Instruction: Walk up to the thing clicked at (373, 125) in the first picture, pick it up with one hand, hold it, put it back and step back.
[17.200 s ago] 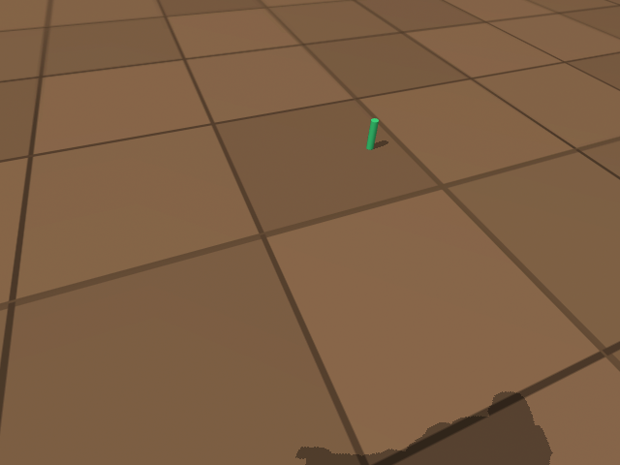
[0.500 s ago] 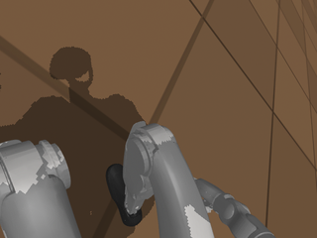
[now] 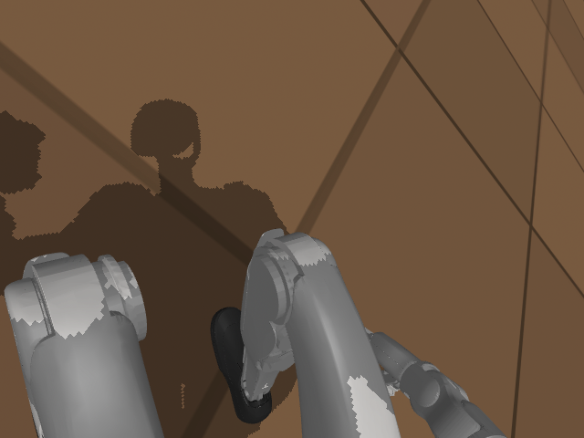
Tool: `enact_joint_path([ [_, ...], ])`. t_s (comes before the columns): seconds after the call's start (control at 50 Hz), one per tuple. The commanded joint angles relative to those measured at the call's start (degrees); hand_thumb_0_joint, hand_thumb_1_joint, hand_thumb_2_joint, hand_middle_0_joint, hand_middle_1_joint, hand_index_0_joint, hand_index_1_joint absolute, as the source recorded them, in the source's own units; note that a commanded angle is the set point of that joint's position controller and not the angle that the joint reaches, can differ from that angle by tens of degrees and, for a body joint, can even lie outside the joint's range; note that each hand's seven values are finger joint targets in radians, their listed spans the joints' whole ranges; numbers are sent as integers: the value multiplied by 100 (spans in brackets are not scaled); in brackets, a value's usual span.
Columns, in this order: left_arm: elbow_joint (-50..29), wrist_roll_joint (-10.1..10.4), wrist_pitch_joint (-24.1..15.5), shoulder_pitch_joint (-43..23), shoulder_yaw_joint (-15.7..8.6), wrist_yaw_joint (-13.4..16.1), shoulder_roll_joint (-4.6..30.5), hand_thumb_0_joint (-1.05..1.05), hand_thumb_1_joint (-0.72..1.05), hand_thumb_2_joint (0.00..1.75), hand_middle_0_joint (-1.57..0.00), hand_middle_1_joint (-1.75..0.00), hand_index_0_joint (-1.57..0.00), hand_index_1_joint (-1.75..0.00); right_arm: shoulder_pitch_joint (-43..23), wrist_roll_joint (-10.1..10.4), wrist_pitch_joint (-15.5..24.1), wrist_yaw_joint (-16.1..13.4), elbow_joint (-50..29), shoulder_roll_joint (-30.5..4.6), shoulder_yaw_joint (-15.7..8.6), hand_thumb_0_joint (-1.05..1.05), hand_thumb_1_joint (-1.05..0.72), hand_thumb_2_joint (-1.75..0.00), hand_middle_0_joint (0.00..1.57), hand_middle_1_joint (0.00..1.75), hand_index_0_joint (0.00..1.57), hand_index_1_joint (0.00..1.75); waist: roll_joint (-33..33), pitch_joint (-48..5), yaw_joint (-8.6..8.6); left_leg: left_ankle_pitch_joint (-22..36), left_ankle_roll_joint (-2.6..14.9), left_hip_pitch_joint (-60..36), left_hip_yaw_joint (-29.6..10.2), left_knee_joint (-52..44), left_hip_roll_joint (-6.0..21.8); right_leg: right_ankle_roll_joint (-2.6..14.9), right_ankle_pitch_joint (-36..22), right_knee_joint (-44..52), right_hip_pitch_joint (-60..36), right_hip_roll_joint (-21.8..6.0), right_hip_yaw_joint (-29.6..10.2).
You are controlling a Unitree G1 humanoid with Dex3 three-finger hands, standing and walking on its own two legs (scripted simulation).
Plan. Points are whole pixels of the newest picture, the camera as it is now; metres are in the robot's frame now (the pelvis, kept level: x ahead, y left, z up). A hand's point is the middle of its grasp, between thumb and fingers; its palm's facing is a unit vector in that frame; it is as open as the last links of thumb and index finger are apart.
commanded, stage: settle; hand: left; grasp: from the side
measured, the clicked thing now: out of the picture +0.42 +0.29 -0.17
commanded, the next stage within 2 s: lift in 1.40 s
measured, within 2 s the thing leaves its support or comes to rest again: neither
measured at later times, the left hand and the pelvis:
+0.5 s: hand out of the picture +0.40 +0.29 -0.04, palm faces +0.25 -0.97 -0.06, open 5.4 cm; pelvis +0.01 -0.01 +0.04, yaw +5 degrees
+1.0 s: hand out of the picture +0.42 +0.27 +0.03, palm faces +0.24 -0.97 -0.05, open 5.4 cm; pelvis +0.02 -0.02 +0.06, yaw +9 degrees
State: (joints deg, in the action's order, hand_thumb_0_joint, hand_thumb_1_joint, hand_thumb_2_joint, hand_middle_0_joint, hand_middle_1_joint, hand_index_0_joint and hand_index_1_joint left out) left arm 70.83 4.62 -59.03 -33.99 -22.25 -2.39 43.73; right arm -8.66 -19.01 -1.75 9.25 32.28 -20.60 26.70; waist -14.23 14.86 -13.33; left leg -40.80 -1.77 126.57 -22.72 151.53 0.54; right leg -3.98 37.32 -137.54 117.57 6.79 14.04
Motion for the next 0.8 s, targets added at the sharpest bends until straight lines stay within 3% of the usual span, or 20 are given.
enact_joint_path([
  [0.0, -1412, 123, -116, -1134, 114, -83, 628, 0, 67, 129, -140, -141, -139, -142, 290, 150, -27, -80, -168, -1980, -931, 0, -89, -90, 20, 30, 20, 30, 3303, -3634, -401, 550, 31, -2246, 794, -2041, 282, 478, -1133, 1024, -1420, 58, 484],
  [0.04, -1698, 121, 44, -1100, 189, -122, 501, 0, 66, 128, -139, -140, -138, -141, 395, 235, -32, -83, -136, -1920, -1050, 0, -89, -89, 20, 30, 20, 30, 3279, -3722, -295, 608, 30, -2305, 846, -2117, 281, 491, -1151, 1056, -1340, 36, 433],
  [0.06, -1791, 146, 138, -1194, 341, -164, 372, 0, 65, 126, -140, -139, -139, -140, 438, 298, -50, -85, -85, -1837, -1061, 0, -89, -89, 20, 30, 20, 30, 3296, -3624, -274, 349, 54, -2119, 868, -2178, 248, 502, -922, 1091, -1190, 19, 408],
  [0.08, -2005, 178, 219, -1088, 197, -157, 376, 0, 66, 128, -139, -140, -138, -141, 517, 337, -52, -86, -120, -1850, -1159, 0, -88, -89, 20, 30, 20, 30, 3312, -3799, -187, 504, 44, -2310, 874, -2224, 263, 513, -1037, 1085, -1190, 12, 393],
  [0.14, -2272, 226, 527, -1031, 354, -221, 87, 0, 64, 127, -139, -139, -138, -141, 672, 505, -79, -102, -93, -1716, -1316, 0, -88, -89, 20, 30, 20, 30, 3329, -3933, -94, 334, 63, -2289, 933, -2388, 233, 541, -851, 1134, -1050, -26, 294],
  [0.16, -2752, 230, 585, -1198, 227, -212, 285, 0, 63, 126, -137, -138, -136, -139, 755, 540, -83, -118, -73, -1681, -1404, 0, -88, -89, 20, 30, 20, 30, 3365, -4205, 16, 472, 73, -2346, 990, -2372, 230, 546, -964, 1154, -1135, -30, 237],
  [0.18, -2642, 227, 710, -1114, 396, -233, 81, 0, 60, 124, -136, -137, -135, -138, 800, 607, -91, -116, -81, -1620, -1451, 0, -88, -89, 20, 30, 20, 30, 3349, -4232, -12, 386, 91, -2267, 1039, -2397, 206, 556, -881, 1180, -1089, -46, 178],
  [0.2, -2917, 244, 788, -1212, 361, -260, 103, 0, 58, 125, -135, -136, -134, -138, 845, 659, -99, -131, -88, -1564, -1506, 0, -88, -89, 20, 30, 20, 30, 3328, -4269, 62, 376, 103, -2236, 1058, -2442, 201, 568, -857, 1202, -1035, -58, 143],
  [0.22, -2609, 236, 926, -945, 470, -296, -128, 0, 61, 124, -136, -136, -135, -137, 860, 716, -120, -135, -120, -1541, -1553, 0, -88, -89, 20, 30, 20, 30, 3272, -4134, 33, 280, 116, -2147, 1071, -2523, 182, 567, -767, 1232, -936, -80, 138],
  [0.28, -2973, 180, 1158, -956, 322, -264, -30, 0, 62, 124, -134, -135, -133, -136, 1006, 844, -168, -193, -170, -1472, -1718, 0, -88, -89, 20, 30, 20, 30, 3201, -4324, 173, 323, 137, -2201, 1113, -2636, 185, 587, -776, 1309, -904, -113, 68],
  [0.32, -3343, 218, 1272, -1096, 461, -310, -216, 0, 60, 123, -134, -136, -133, -137, 1050, 921, -191, -216, -232, -1383, -1808, 0, -87, -89, 20, 30, 20, 30, 3245, -4524, 209, 318, 142, -2309, 1150, -2742, 170, 613, -721, 1357, -854, -140, 4],
  [0.36, -3411, 262, 1421, -953, 467, -370, -314, 0, 57, 124, -135, -136, -134, -137, 1165, 1002, -215, -247, -188, -1346, -1914, 0, -88, -89, 20, 30, 20, 30, 3251, -4702, 281, 477, 140, -2443, 1217, -2785, 158, 627, -806, 1388, -883, -155, -70],
  [0.38, -3471, 305, 1474, -911, 341, -399, -278, 0, 57, 125, -135, -137, -134, -138, 1217, 1045, -225, -272, -186, -1342, -1970, 0, -88, -89, 20, 30, 20, 30, 3168, -4758, 312, 544, 152, -2463, 1235, -2795, 157, 619, -855, 1414, -899, -177, -98],
  [0.42, -3594, 331, 1572, -1063, 468, -468, -418, 0, 56, 124, -134, -137, -134, -138, 1285, 1107, -234, -300, -172, -1269, -2016, 0, -87, -89, 20, 30, 20, 30, 3171, -4810, 255, 563, 164, -2435, 1278, -2845, 146, 622, -848, 1464, -933, -197, -144],
  [0.46, -3613, 331, 1660, -1084, 422, -517, -368, 0, 51, 123, -134, -137, -133, -138, 1331, 1166, -232, -340, -137, -1203, -2088, 0, -88, -89, 20, 30, 20, 30, 3064, -4952, 341, 554, 190, -2430, 1344, -2857, 144, 627, -807, 1525, -973, -197, -207],
  [0.48, -3584, 341, 1693, -1131, 444, -545, -421, 0, 52, 123, -133, -136, -132, -137, 1343, 1187, -235, -348, -148, -1174, -2102, 0, -88, -89, 20, 30, 20, 30, 2997, -4939, 299, 480, 204, -2327, 1359, -2893, 125, 623, -741, 1567, -991, -208, -212],
  [0.5, -3620, 378, 1728, -1026, 345, -562, -404, 0, 51, 123, -133, -135, -131, -137, 1365, 1206, -234, -365, -134, -1149, -2129, 0, -88, -89, 20, 30, 20, 30, 2935, -5040, 399, 548, 217, -2325, 1410, -2872, 123, 617, -789, 1598, -1132, -208, -261],
  [0.54, -3592, 391, 1794, -1134, 365, -615, -493, 0, 50, 123, -132, -135, -131, -137, 1434, 1247, -233, -392, -104, -1120, -2186, 0, -88, -89, 20, 30, 20, 30, 2893, -5083, 359, 599, 215, -2353, 1441, -2928, 112, 618, -793, 1631, -1083, -232, -283],
  [0.74, -3702, 497, 2015, -1153, 72, -867, -480, 0, 49, 123, -132, -136, -131, -137, 1553, 1413, -170, -515, -135, -976, -2407, 0, -88, -89, 20, 30, 20, 30, 2425, -5496, 604, 686, 304, -2189, 1710, -3016, 68, 580, -791, 1935, -1527, -291, -512],
  [0.78, -3589, 535, 2066, -1070, 82, -898, -641, 0, 49, 125, -132, -136, -130, -137, 1588, 1427, -170, -524, -144, -913, -2416, 0, -88, -89, 20, 30, 20, 30, 2374, -5564, 597, 737, 313, -2192, 1753, -3018, 72, 560, -851, 1999, -1718, -306, -557],
])
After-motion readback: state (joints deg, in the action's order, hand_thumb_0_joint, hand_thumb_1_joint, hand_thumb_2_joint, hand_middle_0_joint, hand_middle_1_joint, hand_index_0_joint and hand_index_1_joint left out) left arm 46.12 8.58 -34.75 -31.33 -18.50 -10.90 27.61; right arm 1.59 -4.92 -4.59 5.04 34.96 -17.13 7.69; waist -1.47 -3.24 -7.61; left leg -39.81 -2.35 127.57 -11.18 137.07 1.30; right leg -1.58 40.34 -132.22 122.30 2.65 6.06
